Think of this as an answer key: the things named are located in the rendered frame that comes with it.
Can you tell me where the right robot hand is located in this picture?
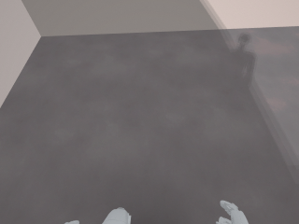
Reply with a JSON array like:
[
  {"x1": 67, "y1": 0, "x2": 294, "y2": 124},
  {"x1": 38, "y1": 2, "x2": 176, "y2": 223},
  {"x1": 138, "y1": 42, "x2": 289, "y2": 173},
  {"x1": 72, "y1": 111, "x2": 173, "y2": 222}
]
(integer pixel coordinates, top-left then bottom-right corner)
[{"x1": 216, "y1": 200, "x2": 249, "y2": 224}]

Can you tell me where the robot left thigh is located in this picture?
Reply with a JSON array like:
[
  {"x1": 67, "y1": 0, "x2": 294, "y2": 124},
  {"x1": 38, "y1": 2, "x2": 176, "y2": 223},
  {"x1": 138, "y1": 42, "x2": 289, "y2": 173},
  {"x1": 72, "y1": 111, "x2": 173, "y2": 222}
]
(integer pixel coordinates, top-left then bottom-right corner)
[{"x1": 102, "y1": 209, "x2": 131, "y2": 224}]

